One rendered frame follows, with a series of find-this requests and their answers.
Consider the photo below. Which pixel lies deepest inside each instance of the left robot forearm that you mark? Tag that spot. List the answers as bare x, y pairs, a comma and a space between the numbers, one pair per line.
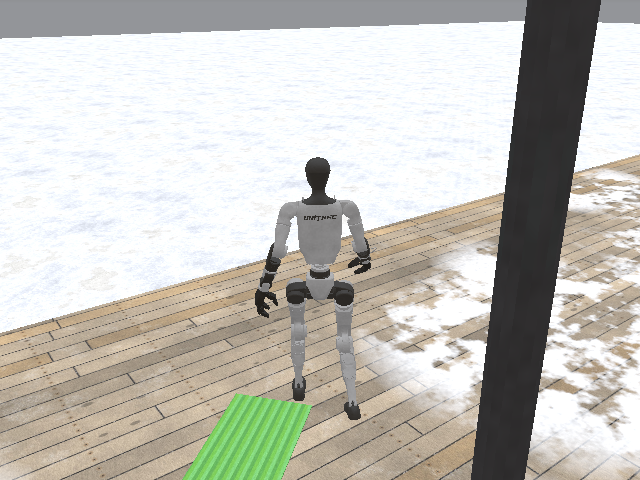
269, 272

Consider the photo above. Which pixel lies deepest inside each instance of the robot left hand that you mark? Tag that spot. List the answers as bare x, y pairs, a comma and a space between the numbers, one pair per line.
259, 301

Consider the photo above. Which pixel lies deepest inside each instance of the robot right hand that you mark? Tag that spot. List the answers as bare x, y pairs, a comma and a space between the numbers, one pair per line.
355, 262

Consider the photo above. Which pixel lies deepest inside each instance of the right robot forearm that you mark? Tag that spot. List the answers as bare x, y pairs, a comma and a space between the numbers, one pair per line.
364, 257

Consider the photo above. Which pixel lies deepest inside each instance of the robot left upper arm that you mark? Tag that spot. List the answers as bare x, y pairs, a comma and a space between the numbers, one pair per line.
286, 213

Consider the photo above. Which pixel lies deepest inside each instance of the robot right upper arm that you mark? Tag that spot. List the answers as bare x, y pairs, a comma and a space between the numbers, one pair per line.
350, 210

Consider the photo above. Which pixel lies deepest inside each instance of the robot left thigh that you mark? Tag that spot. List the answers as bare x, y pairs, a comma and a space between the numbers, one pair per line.
296, 298

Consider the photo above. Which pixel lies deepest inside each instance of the left robot shin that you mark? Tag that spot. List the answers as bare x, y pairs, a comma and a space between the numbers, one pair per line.
298, 357

